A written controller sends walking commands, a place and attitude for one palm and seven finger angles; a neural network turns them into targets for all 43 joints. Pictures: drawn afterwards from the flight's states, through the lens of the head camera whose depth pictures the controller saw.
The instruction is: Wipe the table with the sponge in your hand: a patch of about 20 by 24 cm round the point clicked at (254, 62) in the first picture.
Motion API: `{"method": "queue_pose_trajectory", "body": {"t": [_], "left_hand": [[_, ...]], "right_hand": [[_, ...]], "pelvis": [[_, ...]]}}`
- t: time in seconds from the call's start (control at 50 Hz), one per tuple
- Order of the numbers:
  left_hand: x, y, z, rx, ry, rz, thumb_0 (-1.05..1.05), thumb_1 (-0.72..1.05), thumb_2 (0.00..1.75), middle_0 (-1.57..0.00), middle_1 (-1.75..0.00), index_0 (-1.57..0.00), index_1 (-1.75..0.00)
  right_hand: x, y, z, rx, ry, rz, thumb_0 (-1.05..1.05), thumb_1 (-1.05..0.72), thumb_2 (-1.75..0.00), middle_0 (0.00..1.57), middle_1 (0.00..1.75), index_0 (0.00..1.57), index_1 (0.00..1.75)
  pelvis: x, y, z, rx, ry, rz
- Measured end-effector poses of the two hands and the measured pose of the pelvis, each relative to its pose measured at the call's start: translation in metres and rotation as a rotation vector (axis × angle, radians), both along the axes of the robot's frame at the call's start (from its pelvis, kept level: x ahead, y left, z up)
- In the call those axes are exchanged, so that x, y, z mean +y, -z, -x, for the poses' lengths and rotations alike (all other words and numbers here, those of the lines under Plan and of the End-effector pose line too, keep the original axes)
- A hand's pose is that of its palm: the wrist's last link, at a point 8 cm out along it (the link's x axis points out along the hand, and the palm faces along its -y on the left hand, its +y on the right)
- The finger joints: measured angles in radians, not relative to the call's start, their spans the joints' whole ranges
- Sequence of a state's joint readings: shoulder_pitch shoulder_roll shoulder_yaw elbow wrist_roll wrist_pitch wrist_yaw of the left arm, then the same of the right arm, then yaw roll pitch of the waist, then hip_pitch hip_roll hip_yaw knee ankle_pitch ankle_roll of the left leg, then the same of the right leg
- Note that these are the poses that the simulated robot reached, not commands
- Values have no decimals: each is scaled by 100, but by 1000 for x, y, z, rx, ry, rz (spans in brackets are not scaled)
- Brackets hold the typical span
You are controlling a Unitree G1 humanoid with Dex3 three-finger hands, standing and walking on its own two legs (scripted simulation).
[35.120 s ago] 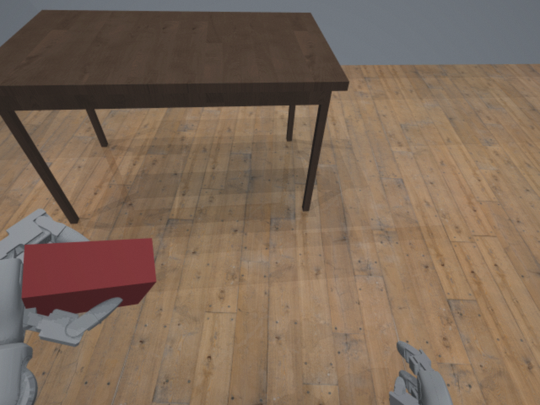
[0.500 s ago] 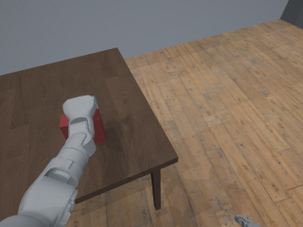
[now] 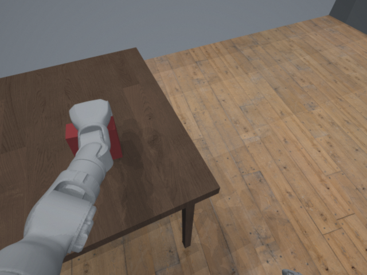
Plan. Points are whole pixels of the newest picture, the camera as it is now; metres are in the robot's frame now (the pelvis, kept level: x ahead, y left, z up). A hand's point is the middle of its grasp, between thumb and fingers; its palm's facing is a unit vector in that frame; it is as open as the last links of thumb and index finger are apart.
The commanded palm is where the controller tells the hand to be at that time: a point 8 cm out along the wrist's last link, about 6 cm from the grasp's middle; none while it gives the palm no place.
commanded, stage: wipe back along the third lane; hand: left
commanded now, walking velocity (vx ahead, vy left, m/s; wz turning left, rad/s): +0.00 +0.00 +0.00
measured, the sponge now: (98, 146) +0.43 +0.24 +0.00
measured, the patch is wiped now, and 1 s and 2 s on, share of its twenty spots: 1.00 1.00 1.00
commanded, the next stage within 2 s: none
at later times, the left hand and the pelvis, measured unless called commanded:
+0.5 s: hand (99, 141) +0.41 +0.21 +0.05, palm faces -0.02 -0.01 -1.00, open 9.4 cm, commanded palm +0.36 +0.19 +0.07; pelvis +0.01 +0.01 +0.01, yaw +0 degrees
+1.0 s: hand (106, 157) +0.36 +0.19 +0.05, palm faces +0.03 -0.06 -1.00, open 9.4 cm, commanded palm +0.31 +0.17 +0.07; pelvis +0.03 +0.00 +0.01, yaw +1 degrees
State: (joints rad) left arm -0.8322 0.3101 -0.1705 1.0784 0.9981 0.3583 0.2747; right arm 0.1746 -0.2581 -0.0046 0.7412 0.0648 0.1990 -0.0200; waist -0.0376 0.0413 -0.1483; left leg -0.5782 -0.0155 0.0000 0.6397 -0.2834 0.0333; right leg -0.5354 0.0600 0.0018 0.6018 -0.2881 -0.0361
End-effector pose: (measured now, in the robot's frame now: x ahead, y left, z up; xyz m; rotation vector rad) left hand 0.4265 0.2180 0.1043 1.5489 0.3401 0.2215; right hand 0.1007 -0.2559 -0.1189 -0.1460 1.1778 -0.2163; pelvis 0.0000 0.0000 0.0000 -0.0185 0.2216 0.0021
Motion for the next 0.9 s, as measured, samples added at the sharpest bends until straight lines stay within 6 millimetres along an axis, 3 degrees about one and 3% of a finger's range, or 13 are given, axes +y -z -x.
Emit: {"method": "queue_pose_trajectory", "body": {"t": [0.12, 0.24, 0.64, 0.9], "left_hand": [[-2, 1, 8, -39, 13, -12, 0, -50, 109, -81, -145, -84, -143], [-6, 1, 20, -66, 6, -20, -1, -46, 108, -77, -149, -80, -147], [-15, 1, 43, -61, -5, -1, -1, -44, 107, -75, -151, -77, -149], [-27, 1, 71, -94, 17, 29, 0, -44, 107, -74, -151, -77, -149]], "right_hand": [[6, 1, 11, 22, 19, -21, 1, -91, -90, 20, 29, 20, 30], [17, -1, 1, 11, 12, -47, 1, -91, -90, 20, 29, 20, 30], [48, -31, -110, -182, -137, -98, 1, -91, -90, 20, 29, 20, 30], [52, -47, -148, -266, -196, -145, 1, -91, -90, 20, 29, 20, 30]], "pelvis": [[6, -1, -2, -7, 10, 4], [11, -3, -4, -31, 7, 5], [13, -8, -24, -83, -17, -2], [6, -9, -34, -122, -19, -9]]}}
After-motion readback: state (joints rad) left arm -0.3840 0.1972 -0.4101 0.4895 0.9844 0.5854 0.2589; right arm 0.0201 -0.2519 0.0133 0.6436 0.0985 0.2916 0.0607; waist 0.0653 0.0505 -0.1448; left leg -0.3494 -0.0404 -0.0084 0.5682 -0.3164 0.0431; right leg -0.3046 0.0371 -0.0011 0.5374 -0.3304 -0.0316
